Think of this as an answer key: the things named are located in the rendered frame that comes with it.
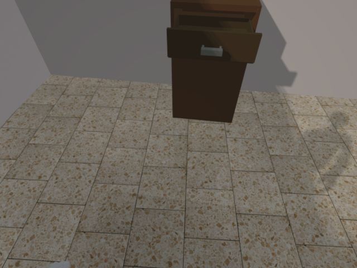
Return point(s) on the drawer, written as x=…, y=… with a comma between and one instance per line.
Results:
x=236, y=36

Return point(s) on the handle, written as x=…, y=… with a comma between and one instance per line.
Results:
x=210, y=51

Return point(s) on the cabinet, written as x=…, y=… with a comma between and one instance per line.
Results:
x=203, y=89

